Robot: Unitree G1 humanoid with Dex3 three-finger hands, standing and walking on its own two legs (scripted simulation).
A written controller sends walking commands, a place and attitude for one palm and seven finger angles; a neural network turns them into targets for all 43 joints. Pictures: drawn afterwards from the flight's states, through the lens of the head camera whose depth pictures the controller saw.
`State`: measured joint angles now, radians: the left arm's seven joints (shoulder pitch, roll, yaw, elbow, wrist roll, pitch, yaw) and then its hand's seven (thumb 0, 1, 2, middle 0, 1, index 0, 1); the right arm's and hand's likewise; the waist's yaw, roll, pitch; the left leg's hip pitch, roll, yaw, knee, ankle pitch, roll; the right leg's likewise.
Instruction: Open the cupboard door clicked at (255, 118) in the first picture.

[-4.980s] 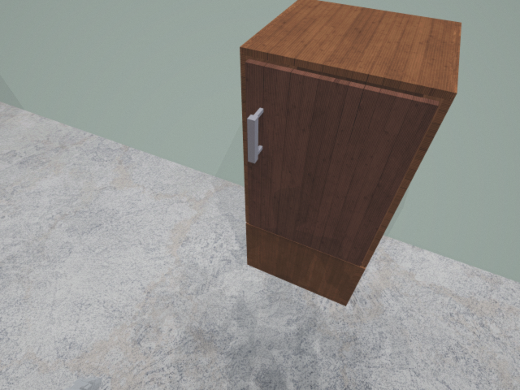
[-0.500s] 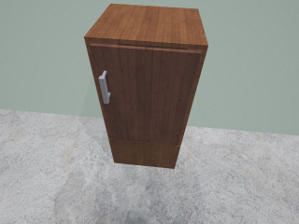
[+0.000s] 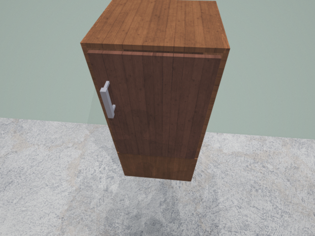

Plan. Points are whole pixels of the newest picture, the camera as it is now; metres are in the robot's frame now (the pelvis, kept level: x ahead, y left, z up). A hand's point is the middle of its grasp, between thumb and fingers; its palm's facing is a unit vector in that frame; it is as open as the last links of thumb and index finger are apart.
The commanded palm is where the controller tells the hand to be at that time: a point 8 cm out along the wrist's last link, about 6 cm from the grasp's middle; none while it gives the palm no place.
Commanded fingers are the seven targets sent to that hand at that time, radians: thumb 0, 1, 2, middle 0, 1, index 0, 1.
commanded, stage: come to a stop and stand still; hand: left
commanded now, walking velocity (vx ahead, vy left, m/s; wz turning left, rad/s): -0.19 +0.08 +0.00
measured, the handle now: (109, 100) +0.55 +0.21 +0.00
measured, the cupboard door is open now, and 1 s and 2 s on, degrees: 0 0 0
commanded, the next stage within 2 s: look again from close up in 0.76 s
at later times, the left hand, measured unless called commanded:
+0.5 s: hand out of the picture +0.00 +0.19 -0.16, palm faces +0.02 -0.99 -0.17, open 7.4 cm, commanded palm none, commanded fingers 0.00 0.90 0.90 -0.20 -0.30 -0.20 -0.30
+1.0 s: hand out of the picture +0.05 +0.21 -0.16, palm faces -0.01 -0.97 -0.23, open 7.4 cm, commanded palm none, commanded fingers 0.00 0.90 0.90 -0.20 -0.30 -0.20 -0.30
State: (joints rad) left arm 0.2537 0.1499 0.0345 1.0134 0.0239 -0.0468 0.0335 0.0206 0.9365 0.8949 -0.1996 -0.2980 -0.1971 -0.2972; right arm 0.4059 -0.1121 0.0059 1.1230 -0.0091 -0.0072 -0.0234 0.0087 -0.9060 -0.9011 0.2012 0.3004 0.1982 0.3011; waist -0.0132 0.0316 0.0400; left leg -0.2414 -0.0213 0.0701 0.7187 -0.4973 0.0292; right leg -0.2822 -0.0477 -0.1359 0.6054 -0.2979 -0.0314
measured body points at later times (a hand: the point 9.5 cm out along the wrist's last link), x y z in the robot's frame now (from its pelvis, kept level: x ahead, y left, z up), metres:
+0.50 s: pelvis +0.00 +0.02 +0.01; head +0.00 +0.03 +0.46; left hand +0.00 +0.24 -0.15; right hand +0.06 -0.21 -0.14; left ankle +0.02 +0.11 -0.73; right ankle +0.02 -0.10 -0.73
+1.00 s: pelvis +0.00 +0.03 +0.01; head -0.01 +0.03 +0.46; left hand +0.05 +0.26 -0.14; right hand +0.03 -0.21 -0.14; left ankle +0.02 +0.11 -0.73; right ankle +0.02 -0.10 -0.73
